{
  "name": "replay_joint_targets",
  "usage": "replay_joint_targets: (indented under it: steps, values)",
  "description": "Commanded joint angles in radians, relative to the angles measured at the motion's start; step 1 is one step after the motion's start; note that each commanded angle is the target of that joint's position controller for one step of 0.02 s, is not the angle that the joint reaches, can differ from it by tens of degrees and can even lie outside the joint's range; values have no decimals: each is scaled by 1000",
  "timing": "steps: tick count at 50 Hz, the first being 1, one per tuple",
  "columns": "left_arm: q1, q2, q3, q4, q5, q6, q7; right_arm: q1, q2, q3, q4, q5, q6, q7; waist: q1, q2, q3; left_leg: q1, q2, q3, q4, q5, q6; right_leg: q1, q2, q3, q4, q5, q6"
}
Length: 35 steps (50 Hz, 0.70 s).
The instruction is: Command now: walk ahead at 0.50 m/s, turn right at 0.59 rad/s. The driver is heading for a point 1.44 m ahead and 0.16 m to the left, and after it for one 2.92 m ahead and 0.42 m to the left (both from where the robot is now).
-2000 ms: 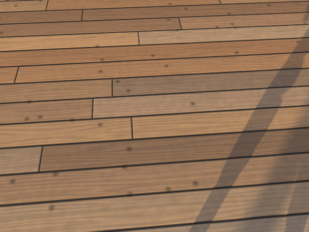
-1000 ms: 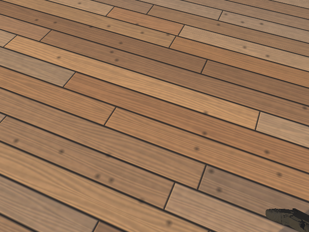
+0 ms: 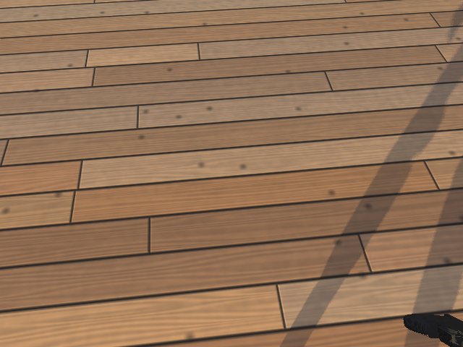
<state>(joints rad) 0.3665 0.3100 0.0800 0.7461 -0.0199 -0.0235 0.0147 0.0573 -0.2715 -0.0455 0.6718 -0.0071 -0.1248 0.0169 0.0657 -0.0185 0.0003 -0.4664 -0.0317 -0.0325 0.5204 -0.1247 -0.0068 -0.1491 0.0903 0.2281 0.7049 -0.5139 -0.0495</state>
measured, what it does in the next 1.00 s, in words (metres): walks ahead: right foot, then left foot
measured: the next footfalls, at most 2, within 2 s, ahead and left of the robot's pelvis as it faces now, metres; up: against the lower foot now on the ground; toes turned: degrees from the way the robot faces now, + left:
right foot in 0.46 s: +0.38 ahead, -0.16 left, +0.00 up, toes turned -8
left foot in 1.00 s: +0.71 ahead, +0.04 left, +0.00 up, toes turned -5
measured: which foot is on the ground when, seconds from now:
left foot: down 0.00-0.48, up 0.50-0.98, down 1.00-1.00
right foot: up 0.00-0.44, down 0.46-1.00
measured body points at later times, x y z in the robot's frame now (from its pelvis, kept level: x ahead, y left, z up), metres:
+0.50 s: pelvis +0.26 -0.05 +0.00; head +0.29 -0.06 +0.45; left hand +0.53 +0.15 -0.06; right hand +0.21 -0.33 -0.13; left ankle +0.11 +0.12 -0.70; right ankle +0.35 -0.16 -0.72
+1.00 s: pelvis +0.53 -0.05 +0.00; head +0.57 -0.05 +0.45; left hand +0.55 +0.24 -0.13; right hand +0.73 -0.31 -0.08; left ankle +0.68 +0.04 -0.72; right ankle +0.35 -0.16 -0.72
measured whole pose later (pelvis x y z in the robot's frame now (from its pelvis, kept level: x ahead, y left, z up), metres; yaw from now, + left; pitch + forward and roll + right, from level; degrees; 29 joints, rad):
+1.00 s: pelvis +0.53 -0.05 +0.00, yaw -7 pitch +2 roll -2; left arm 0.41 0.30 0.06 0.87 -0.01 -0.04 0.01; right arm 0.02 -0.26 -0.02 0.74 0.01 -0.09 0.05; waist 0.07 0.02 0.02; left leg -0.50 0.02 0.02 0.50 -0.04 0.05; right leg 0.06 0.01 -0.03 0.37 -0.44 0.00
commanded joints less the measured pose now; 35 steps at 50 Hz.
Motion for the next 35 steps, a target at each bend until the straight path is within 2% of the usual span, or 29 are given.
replay_joint_targets:
  steps: [1, 2, 3, 4, 5, 6, 7, 10, 14, 17, 20, 21, 22, 23, 24, 25, 26, 27, 28, 29, 30, 31, 33, 35]
  values:
    - [88, 95, -1, -92, -24, -27, 1, 305, -205, -74, 3, 8, 4, -2, -127, 256, -256, 769, 452, -769, -226, -485, 247, -642, -60, -34, 579, -49, 23]
    - [-26, 142, 13, -104, -15, -22, 1, 269, -149, -58, -1, 10, 8, -6, -156, 158, -134, 648, 399, -608, -239, -451, 203, -657, -88, -54, 599, 47, 26]
    - [-77, 124, 11, -113, -3, -18, 3, 225, -132, -48, 0, -3, 14, -4, -138, 89, -68, 529, 352, -482, -249, -311, 182, -619, -117, -81, 578, 115, 30]
    - [-108, 107, 11, -124, 8, -21, 0, 200, -110, -40, 11, -7, 17, -3, -123, 88, -15, 442, 314, -396, -268, -198, 186, -599, -137, -78, 528, 158, 32]
    - [-100, 86, 9, -126, 2, -21, -7, 189, -97, -34, 19, -12, 14, -4, -97, 120, -1, 385, 283, -325, -289, -125, 181, -551, -158, -81, 491, 183, 30]
    - [-89, 68, 6, -123, -4, -20, -11, 188, -86, -32, 27, -8, 11, -3, -87, 138, 1, 362, 262, -276, -309, -82, 184, -525, -163, -94, 455, 191, 30]
    - [-88, 51, 2, -121, -4, -19, -13, 194, -88, -32, 38, -1, 8, -2, -82, 138, 0, 352, 257, -241, -322, -38, 196, -518, -163, -108, 420, 192, 33]
    - [-159, 21, -13, -146, 12, -22, -18, 211, -136, -45, 67, 11, 5, -3, -85, 104, 15, 356, 274, -177, -361, 83, 230, -549, -183, -137, 261, 269, 49]
    - [-277, -1, -30, -164, 9, -40, -36, 237, -170, -50, 97, 22, 22, -8, -123, 91, 27, 351, 239, -60, -370, 152, 205, -477, -178, -195, 15, 462, 54]
    - [-359, 9, -30, -186, 1, -46, -46, 298, -188, -51, 131, 31, 35, -6, -152, 97, 40, 385, 255, -43, -354, 156, 192, -429, -153, -222, -88, 500, 47]
    - [-384, 32, -22, -205, -1, -50, -55, 317, -205, -55, 158, 40, 51, -9, -134, 113, 51, 457, 296, -50, -309, 225, 171, -399, -136, -229, -157, 430, 8]
    - [-348, 48, -14, -197, 2, -52, -55, 308, -214, -57, 162, 41, 57, -12, -103, 117, 31, 468, 295, -38, -260, 329, 159, -331, -118, -245, -184, 413, -10]
    - [-256, 73, 2, -169, 9, -51, -52, 293, -214, -55, 163, 45, 61, -16, -44, 109, -22, 455, 267, 2, -150, 477, 137, -187, -90, -270, -225, 430, -34]
    - [-109, 120, 27, -123, 13, -48, -43, 299, -189, -44, 163, 38, 62, -19, 21, 89, -118, 380, 218, 46, 31, 515, 107, 37, -91, -264, -223, 445, -63]
    - [76, 204, 50, -93, 23, -40, -27, 298, -126, -17, 131, 3, 56, -21, 84, -59, -269, 160, 158, 92, 370, 190, 62, 335, -309, -12, -192, 487, -134]
    - [79, 254, 51, -85, 22, -38, -33, 402, -38, 10, 117, 10, 36, -15, 9, -294, -366, -178, -2, 25, 656, -445, 19, 545, -486, 442, -332, 264, -279]
    - [61, 160, 28, -90, 12, -41, -36, 328, -148, -16, 125, 32, 22, -8, 46, -167, -294, -290, 53, -68, 754, -448, 28, 488, -459, 447, -388, 139, -251]
    - [-1, 129, 15, -93, 9, -45, -37, 246, -175, -25, 96, 48, 13, -3, 32, -132, -163, -336, 95, -46, 748, -352, 41, 368, -425, 308, -407, 184, -218]
    - [-61, 109, 7, -96, 14, -48, -40, 211, -161, -23, 96, 39, 13, -8, 1, -61, -99, -300, 134, -28, 706, -264, 37, 243, -382, 208, -428, 287, -202]
    - [-105, 84, 1, -98, 20, -51, -44, 201, -152, -26, 96, 22, 17, -10, -29, -49, -51, -260, 157, -29, 651, -209, 29, 143, -348, 136, -458, 377, -195]
    - [-129, 70, -3, -98, 28, -56, -44, 223, -138, -26, 102, 20, 27, -7, -61, -72, -46, -199, 175, -37, 626, -171, 22, 77, -328, 92, -486, 434, -192]
    - [-137, 65, -2, -93, 26, -62, -44, 239, -119, -23, 110, 21, 37, -7, -76, -73, -44, -167, 178, -35, 603, -153, 13, 41, -317, 61, -514, 464, -197]
    - [-130, 79, 3, -72, 20, -75, -41, 220, -96, -18, 106, 15, 54, -11, -89, -58, -19, -173, 180, -26, 545, -108, -6, -3, -311, -1, -549, 533, -208]
    - [-105, 98, 9, -48, 20, -77, -33, 150, -87, -15, 83, 7, 58, -13, -76, -35, 10, -217, 182, -26, 437, -14, -22, -3, -306, -46, -569, 569, -207]
Velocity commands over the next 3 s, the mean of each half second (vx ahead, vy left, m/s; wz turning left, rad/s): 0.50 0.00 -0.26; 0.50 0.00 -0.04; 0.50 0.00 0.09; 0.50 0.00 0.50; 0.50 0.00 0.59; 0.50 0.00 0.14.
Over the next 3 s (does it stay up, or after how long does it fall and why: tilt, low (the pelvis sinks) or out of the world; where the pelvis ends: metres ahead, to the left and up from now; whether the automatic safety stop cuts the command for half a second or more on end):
stays up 1.55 0.17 0.01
